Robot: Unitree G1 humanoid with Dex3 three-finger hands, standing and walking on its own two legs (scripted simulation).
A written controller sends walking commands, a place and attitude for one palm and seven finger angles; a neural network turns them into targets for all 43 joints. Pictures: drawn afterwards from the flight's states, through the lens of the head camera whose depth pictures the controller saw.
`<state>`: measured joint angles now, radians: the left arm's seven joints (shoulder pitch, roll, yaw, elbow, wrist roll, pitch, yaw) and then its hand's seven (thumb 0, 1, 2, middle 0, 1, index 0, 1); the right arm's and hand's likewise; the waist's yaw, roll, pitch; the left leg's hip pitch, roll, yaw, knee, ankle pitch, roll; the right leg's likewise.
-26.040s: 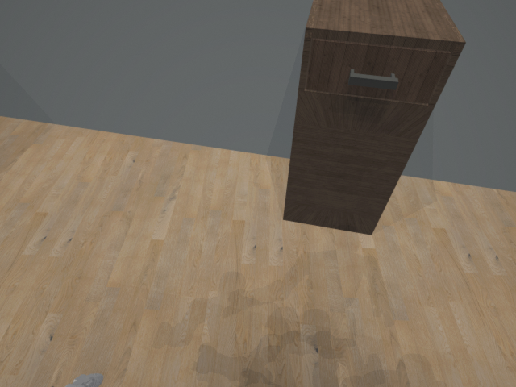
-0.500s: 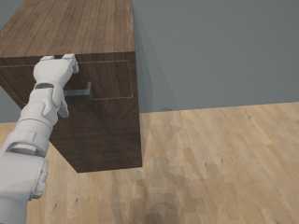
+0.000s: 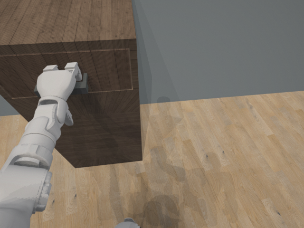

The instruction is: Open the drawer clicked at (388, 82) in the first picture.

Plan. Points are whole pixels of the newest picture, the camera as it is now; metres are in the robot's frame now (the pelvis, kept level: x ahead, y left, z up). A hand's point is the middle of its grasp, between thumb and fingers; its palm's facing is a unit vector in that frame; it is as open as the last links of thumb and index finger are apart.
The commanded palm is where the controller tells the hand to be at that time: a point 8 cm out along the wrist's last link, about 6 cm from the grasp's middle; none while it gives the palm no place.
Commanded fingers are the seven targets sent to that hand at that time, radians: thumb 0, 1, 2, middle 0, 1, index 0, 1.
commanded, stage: lower the fingers behind the handle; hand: left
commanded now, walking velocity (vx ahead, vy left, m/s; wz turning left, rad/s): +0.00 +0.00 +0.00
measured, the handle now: (63, 83) +0.50 +0.25 +0.07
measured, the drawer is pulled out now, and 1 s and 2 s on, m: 0.00 0.00 0.05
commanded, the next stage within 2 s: close the thumb around the handle in 0.52 s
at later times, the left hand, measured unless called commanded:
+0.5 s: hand (64, 95) +0.46 +0.24 +0.06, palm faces +0.02 -0.01 -1.00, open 13.5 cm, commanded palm +0.45 +0.25 +0.11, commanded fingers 0.00 -0.50 0.30 -0.30 -1.20 -0.30 -1.20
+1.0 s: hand (62, 99) +0.46 +0.25 +0.05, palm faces -0.02 -0.03 -1.00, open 9.8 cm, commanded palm +0.44 +0.25 +0.11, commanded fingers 0.00 0.62 0.78 -0.38 -1.32 -0.38 -1.32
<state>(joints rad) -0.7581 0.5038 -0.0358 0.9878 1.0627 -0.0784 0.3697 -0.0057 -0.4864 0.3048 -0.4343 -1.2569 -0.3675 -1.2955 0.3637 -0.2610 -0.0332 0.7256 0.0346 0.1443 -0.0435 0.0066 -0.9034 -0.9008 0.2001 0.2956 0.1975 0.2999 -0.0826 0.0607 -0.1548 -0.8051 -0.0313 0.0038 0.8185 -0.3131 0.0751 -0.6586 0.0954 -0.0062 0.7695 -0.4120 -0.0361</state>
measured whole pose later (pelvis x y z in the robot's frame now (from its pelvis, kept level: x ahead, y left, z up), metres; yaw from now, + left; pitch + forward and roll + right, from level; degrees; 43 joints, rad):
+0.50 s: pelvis -0.02 +0.01 +0.00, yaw -1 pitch +17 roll -3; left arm -0.84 0.52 -0.06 1.07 1.08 -0.03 0.32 -0.01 -0.49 0.30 -0.36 -1.26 -0.37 -1.25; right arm 0.38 -0.27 -0.02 0.67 0.04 0.12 -0.07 0.00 -0.90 -0.90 0.20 0.30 0.20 0.30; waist -0.10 0.05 -0.15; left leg -0.82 -0.03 0.02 0.82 -0.29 0.08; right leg -0.68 0.09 0.00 0.79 -0.40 -0.03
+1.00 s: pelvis -0.01 +0.01 +0.00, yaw -1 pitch +16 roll -3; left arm -0.76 0.52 -0.03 1.03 1.06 -0.03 0.29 0.00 0.11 0.56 -0.37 -1.27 -0.36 -1.27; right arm 0.36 -0.25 -0.03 0.68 0.03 0.11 -0.06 0.01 -0.90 -0.90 0.20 0.30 0.20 0.30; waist -0.09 0.06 -0.15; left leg -0.79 -0.03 0.02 0.81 -0.30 0.09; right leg -0.65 0.09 0.01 0.77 -0.40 -0.02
